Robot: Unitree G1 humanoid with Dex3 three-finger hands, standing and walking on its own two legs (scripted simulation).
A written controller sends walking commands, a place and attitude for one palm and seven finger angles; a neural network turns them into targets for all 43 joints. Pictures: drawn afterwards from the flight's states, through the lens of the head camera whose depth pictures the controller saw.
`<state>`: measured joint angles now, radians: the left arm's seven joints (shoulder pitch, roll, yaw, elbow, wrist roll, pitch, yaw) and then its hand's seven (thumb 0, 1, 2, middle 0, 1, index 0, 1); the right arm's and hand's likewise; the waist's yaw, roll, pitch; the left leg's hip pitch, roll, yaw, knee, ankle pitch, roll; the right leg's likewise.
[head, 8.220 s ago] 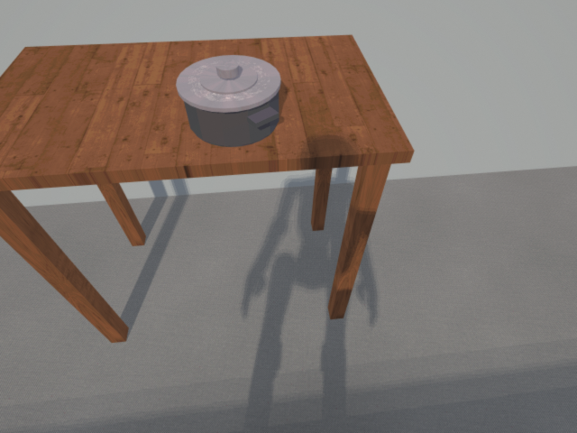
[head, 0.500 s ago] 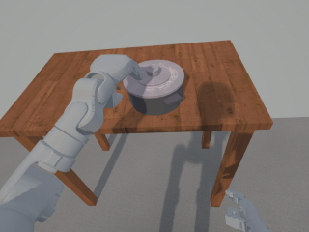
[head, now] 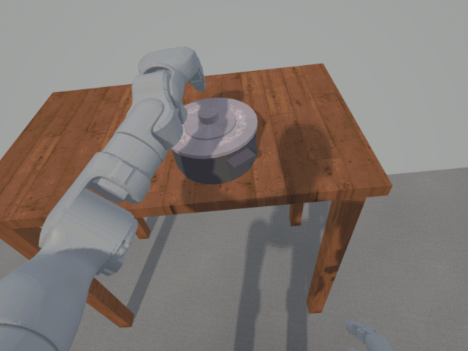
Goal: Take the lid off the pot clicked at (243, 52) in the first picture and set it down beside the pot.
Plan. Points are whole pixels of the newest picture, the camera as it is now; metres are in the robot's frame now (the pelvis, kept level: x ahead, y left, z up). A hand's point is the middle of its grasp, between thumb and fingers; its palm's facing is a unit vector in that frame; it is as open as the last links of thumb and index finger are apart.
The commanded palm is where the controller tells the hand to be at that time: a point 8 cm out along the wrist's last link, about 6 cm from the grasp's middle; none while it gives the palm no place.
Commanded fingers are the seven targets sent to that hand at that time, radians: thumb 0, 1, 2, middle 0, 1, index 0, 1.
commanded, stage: move the open hand above the knob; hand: left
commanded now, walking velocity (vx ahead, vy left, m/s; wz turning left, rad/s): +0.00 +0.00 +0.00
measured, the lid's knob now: (208, 115) +0.52 +0.06 +0.15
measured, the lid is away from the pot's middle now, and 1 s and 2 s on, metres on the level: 0.00 0.00 0.00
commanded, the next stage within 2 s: none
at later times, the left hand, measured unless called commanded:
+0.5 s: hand (212, 79) +0.48 +0.04 +0.25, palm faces -0.15 -0.07 -0.99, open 9.6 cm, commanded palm +0.46 +0.06 +0.28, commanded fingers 0.00 -0.37 1.74 -0.91 -0.08 -0.91 -0.08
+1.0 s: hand (193, 97) +0.48 +0.07 +0.22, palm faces -0.24 -0.05 -0.97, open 9.7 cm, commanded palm +0.48 +0.07 +0.28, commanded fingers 0.00 -0.37 1.74 -0.91 -0.08 -0.91 -0.08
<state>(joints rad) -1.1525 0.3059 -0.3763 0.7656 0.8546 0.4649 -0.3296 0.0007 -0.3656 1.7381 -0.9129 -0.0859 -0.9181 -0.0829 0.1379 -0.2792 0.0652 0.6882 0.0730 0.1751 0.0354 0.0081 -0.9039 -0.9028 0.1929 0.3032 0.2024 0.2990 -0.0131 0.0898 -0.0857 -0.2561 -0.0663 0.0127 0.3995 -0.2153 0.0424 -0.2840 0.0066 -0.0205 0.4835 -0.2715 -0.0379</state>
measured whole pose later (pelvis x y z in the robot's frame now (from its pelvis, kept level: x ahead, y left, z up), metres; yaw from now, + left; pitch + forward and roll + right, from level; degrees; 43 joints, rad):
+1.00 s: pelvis -0.01 +0.01 +0.00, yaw +1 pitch +7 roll +1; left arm -1.42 0.21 -0.39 1.16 0.87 0.45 -0.35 0.00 -0.36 1.74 -0.92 -0.09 -0.92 -0.08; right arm 0.18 -0.27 0.05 0.77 0.05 0.07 -0.02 0.01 -0.90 -0.90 0.19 0.30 0.20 0.30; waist -0.08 0.06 -0.08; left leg -0.31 -0.08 0.01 0.38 -0.19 0.06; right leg -0.33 -0.01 -0.02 0.45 -0.24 -0.02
